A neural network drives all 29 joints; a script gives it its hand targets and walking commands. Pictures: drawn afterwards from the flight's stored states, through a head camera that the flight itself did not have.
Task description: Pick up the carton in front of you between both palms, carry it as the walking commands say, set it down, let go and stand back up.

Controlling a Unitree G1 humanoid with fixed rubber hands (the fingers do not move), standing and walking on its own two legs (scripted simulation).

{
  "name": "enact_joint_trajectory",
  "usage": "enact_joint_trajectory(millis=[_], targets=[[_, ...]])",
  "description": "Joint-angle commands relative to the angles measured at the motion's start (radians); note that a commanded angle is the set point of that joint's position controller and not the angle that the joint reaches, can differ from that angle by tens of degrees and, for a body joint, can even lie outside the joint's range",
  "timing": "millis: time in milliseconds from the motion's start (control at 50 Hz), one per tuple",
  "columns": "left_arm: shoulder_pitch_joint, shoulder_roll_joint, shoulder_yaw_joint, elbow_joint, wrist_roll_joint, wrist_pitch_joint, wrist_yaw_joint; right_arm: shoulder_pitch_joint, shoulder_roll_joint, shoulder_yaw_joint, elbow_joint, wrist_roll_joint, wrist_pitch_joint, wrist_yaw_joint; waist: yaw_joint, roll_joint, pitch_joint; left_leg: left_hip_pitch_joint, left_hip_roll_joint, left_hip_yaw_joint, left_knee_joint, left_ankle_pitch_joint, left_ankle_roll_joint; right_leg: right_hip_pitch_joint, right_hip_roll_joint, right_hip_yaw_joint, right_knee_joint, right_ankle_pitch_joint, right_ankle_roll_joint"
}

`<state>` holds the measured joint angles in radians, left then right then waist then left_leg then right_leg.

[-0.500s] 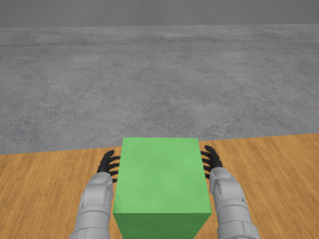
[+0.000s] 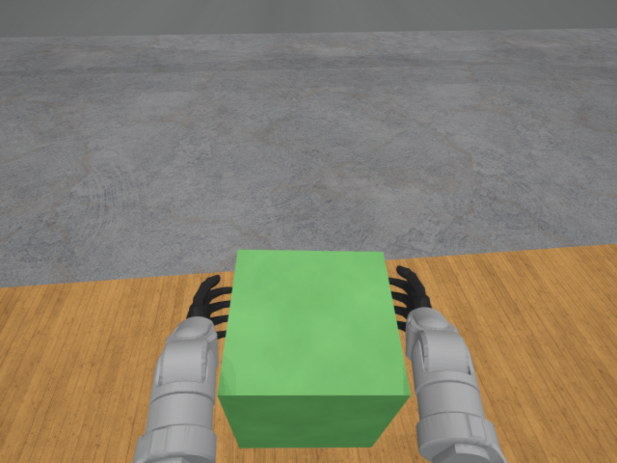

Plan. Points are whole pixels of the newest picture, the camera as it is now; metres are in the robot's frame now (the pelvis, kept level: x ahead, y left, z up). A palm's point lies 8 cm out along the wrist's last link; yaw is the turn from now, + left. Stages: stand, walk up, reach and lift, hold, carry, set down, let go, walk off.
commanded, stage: reach and lift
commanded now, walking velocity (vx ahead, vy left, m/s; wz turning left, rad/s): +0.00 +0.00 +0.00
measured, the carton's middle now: (308, 353) +0.29 +0.00 -0.05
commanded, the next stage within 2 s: hold in 0.46 s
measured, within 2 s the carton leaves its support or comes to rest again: neither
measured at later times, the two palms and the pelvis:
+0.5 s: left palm (200, 323) +0.29 +0.15 +0.04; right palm (420, 312) +0.30 -0.15 +0.05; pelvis +0.01 +0.00 +0.00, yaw +0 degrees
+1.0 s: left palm (197, 321) +0.29 +0.15 +0.05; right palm (424, 311) +0.29 -0.15 +0.06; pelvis +0.00 +0.00 +0.00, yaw +0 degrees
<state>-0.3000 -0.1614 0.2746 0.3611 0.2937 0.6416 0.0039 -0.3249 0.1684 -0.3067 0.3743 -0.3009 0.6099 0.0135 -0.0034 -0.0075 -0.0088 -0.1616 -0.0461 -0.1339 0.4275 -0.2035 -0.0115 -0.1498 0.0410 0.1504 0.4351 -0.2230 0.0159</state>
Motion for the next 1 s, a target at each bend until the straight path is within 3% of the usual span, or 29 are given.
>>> enact_joint_trajectory(millis=[0,200,420,520,660,960,980], targets=[[-0.535,-0.946,-0.561,-0.046,-0.254,-0.032,-0.242,-0.435,0.948,0.557,0.036,0.229,0.003,0.245,0.002,0.012,-0.258,0.126,-0.044,0.065,-0.067,0.152,-0.009,0.039,0.055,-0.082,-0.078,0.153,-0.003],[-0.465,-0.929,-0.590,-0.115,-0.276,-0.007,-0.239,-0.361,0.940,0.586,-0.034,0.251,0.029,0.237,0.003,0.008,-0.255,0.160,-0.049,0.060,-0.082,0.243,-0.010,0.087,0.057,-0.073,-0.094,0.249,0.005],[-0.464,-0.910,-0.598,-0.150,-0.283,0.018,-0.243,-0.355,0.944,0.599,-0.066,0.262,0.057,0.232,0.006,0.000,-0.231,0.159,-0.054,0.064,-0.094,0.219,-0.006,0.103,0.053,-0.070,-0.106,0.248,0.010],[-0.478,-0.921,-0.668,-0.235,-0.326,0.045,-0.240,-0.362,0.952,0.660,-0.150,0.299,0.085,0.226,-0.006,0.000,-0.278,0.192,-0.055,0.059,-0.100,0.269,-0.009,0.145,0.054,-0.067,-0.113,0.310,0.012],[-0.469,-0.875,-0.585,-0.172,-0.278,0.093,-0.238,-0.367,0.898,0.587,-0.094,0.261,0.129,0.230,0.004,0.004,-0.133,0.148,-0.049,0.070,-0.128,0.101,-0.005,0.090,0.048,-0.076,-0.143,0.123,0.002],[-0.562,-0.916,-0.587,-0.145,-0.283,0.081,-0.243,-0.464,0.919,0.582,-0.068,0.259,0.114,0.244,-0.002,0.007,-0.187,0.161,-0.043,0.069,-0.113,0.081,-0.006,0.076,0.047,-0.086,-0.124,0.091,-0.005],[-0.570,-0.906,-0.595,-0.163,-0.287,0.083,-0.243,-0.473,0.910,0.589,-0.090,0.267,0.119,0.242,0.000,0.053,-0.193,0.034,0.128,0.021,-0.058,-0.086,0.012,-0.028,-0.104,-0.050,-0.031,-0.058,-0.014]])
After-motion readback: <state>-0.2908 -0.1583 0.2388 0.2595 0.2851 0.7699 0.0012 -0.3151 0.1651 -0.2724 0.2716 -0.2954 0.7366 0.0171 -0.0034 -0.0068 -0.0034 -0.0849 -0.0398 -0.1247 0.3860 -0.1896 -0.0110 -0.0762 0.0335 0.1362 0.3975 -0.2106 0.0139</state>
